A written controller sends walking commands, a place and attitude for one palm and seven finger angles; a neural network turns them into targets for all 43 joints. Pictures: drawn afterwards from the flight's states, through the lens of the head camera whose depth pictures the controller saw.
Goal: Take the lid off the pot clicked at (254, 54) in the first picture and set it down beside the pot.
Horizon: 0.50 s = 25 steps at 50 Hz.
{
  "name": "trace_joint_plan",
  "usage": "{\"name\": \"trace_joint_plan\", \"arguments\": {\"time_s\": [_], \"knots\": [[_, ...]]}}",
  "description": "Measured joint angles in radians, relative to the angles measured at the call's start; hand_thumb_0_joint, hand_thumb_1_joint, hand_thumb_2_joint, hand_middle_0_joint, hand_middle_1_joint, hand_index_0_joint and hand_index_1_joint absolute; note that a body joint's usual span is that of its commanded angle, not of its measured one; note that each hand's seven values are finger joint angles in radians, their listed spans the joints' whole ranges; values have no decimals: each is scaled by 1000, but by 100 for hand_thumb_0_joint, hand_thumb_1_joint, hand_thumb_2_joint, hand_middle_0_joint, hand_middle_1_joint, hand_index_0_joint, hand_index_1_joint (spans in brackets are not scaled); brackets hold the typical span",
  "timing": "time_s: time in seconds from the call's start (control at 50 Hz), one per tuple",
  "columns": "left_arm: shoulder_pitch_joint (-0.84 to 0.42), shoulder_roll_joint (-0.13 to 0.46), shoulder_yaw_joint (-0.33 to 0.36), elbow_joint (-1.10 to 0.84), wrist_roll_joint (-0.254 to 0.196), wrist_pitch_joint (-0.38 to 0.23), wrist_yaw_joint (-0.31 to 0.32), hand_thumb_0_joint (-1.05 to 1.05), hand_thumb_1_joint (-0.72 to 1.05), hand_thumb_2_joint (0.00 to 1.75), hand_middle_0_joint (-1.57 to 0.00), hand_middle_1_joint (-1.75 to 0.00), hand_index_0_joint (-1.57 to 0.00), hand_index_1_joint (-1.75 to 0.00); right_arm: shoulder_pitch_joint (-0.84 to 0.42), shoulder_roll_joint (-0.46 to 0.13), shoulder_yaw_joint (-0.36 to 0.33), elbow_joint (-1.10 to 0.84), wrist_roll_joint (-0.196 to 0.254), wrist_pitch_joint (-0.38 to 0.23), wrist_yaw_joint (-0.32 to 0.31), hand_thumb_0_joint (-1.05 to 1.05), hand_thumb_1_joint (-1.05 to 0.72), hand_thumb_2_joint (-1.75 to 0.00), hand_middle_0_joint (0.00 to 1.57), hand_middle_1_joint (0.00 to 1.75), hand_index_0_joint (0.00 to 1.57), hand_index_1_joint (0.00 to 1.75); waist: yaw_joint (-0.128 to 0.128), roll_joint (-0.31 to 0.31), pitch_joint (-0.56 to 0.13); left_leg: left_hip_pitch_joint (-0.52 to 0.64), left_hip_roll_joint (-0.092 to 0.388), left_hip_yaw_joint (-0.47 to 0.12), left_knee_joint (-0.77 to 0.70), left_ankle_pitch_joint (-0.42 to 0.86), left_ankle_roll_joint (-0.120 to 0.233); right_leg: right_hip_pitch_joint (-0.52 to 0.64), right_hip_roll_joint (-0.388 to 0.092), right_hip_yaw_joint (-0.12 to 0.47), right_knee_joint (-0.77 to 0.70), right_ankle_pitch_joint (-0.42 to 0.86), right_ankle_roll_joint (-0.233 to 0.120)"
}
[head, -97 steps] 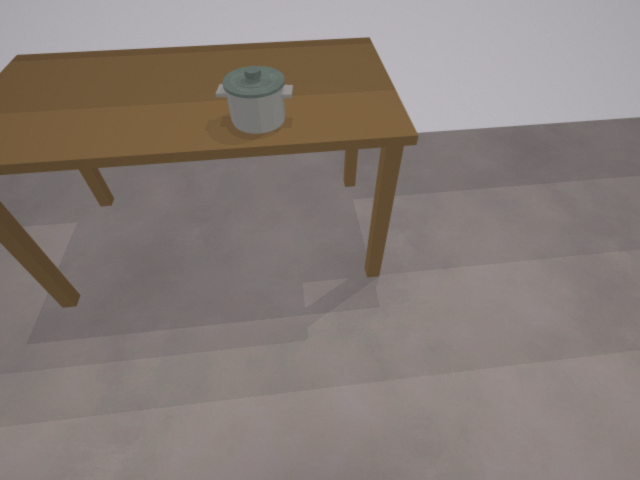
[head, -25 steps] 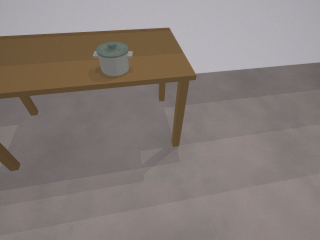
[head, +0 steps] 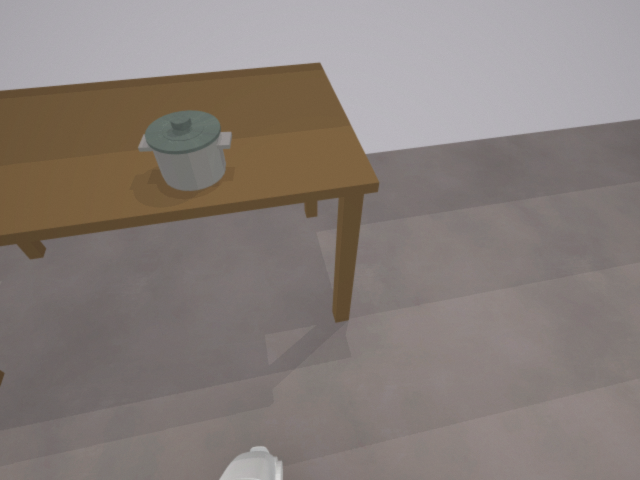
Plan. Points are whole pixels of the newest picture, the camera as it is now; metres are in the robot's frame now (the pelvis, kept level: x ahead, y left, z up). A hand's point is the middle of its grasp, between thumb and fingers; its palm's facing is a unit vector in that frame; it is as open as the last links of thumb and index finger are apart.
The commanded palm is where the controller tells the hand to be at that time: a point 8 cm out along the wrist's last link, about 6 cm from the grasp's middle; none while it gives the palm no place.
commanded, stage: turn to face it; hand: left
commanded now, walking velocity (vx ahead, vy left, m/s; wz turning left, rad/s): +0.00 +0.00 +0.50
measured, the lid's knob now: (180, 121) +0.77 +0.36 +0.02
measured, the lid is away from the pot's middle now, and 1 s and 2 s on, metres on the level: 0.00 0.00 0.00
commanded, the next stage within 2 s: take the last steps up to it in 0.56 s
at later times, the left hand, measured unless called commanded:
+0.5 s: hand out of the picture +0.14 +0.24 -0.17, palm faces +0.21 -0.95 -0.23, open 7.3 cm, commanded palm none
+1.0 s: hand out of the picture +0.06 +0.17 -0.15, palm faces +0.40 -0.89 -0.23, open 7.3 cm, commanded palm none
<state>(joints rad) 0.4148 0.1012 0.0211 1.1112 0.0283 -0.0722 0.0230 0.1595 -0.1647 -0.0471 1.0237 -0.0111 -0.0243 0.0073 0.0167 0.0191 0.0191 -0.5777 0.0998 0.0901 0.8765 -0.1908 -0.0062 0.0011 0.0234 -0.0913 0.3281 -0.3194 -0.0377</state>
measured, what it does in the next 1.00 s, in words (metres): walks ahead, turning left: left foot, then right foot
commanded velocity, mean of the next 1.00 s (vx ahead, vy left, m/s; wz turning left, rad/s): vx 0.11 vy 0.01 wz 0.23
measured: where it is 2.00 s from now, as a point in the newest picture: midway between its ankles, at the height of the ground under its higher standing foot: (279, 451)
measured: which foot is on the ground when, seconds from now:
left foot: up 0.00-0.08, down 0.10-0.68, up 0.70-1.00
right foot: down 0.00-0.12, up 0.14-0.64, down 0.66-1.00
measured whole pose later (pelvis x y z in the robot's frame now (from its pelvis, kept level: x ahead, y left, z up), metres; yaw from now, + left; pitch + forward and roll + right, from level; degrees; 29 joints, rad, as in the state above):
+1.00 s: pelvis +0.15 +0.01 +0.01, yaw +18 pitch +0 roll +2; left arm 0.41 0.14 0.04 1.04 0.03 -0.05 0.01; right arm 0.25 -0.23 -0.07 1.04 -0.03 0.03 0.02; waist 0.04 0.02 0.01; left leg -0.44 0.07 0.01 0.92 -0.30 -0.02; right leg -0.09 -0.06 -0.11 0.35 -0.26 -0.01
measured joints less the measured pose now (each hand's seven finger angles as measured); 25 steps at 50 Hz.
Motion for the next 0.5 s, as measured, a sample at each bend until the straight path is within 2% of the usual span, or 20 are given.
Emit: {"name": "trace_joint_plan", "arguments": {"time_s": [0.06, 0.1, 0.12, 0.16, 0.2, 0.22, 0.26, 0.34, 0.42, 0.5], "knots": [[3, 7, 3, -1, 1, 5, 8, 0, 91, 90, -20, -30, -21, -30, -22, 9, 9, -11, 1, -1, -1, 0, -91, -90, 20, 30, 19, 30, 13, -9, 16, 52, -34, 19, -122, 14, 23, 43, -12, -28, 24, -58, 21], [11, 14, 7, -6, -1, 14, 12, 0, 91, 90, -20, -30, -21, -30, -22, 13, 17, -23, -3, -8, -2, 0, -91, -90, 20, 30, 19, 30, 15, -18, 25, 122, -63, 27, -220, 87, 44, 35, -28, -44, 129, -129, 36], [12, 17, 9, -8, -6, 22, 13, 0, 91, 90, -20, -30, -21, -30, -18, 12, 20, -32, -8, -13, -4, 0, -91, -90, 20, 30, 19, 30, 12, -17, 26, 148, -71, 23, -236, 51, 73, -5, -38, -52, 244, -162, 43], [-18, 34, 15, -17, -16, 43, 15, 0, 91, 90, -20, -30, -21, -30, -16, 19, 25, -40, -5, -15, -11, 0, -91, -90, 20, 30, 20, 30, 11, -38, 42, 148, -97, 22, -197, -42, 105, -142, -48, 0, 578, -235, 48], [-55, 49, 22, -38, -16, 58, 18, 1, 91, 90, -20, -30, -20, -30, -4, 23, 31, -40, 0, -7, -17, 0, -91, -90, 20, 30, 20, 30, 15, -51, 52, 171, -114, 20, -215, -46, 103, -267, -50, 38, 805, -224, 55], [-77, 56, 26, -48, -14, 62, 17, 1, 91, 90, -20, -30, -20, -30, 4, 24, 28, -38, 3, -5, -24, 0, -91, -90, 20, 30, 20, 30, 15, -54, 56, 187, -123, 16, -241, -33, 101, -318, -57, 48, 860, -192, 60], [-120, 64, 34, -71, -11, 69, 13, 1, 91, 90, -20, -30, -20, -30, 15, 13, 20, -36, 5, -3, -35, -1, -93, -90, 20, 30, 20, 30, 14, -56, 60, 221, -142, 6, -306, -5, 109, -400, -77, 65, 880, -125, 72], [-176, 77, 42, -117, -5, 83, 8, 0, 91, 90, -20, -30, -20, -30, 39, -9, 18, -29, 2, 13, -32, -1, -93, -90, 20, 30, 20, 30, 6, -49, 49, 262, -162, -21, -399, 37, 114, -491, -102, 89, 799, -47, 90], [-199, 89, 46, -135, -2, 99, 7, 0, 91, 90, -20, -30, -20, -30, 62, -13, 14, -29, -1, 28, -27, -1, -92, -90, 20, 30, 20, 30, -11, -41, 27, 280, -171, -47, -437, 49, 110, -500, -106, 98, 696, -23, 100], [-209, 96, 45, -138, -2, 112, 8, 0, 91, 90, -20, -30, -20, -30, 81, -11, 11, -33, -5, 35, -26, 0, -91, -90, 20, 30, 20, 30, -31, -31, 15, 288, -175, -71, -444, 45, 101, -453, -92, 93, 574, -49, 100]]}}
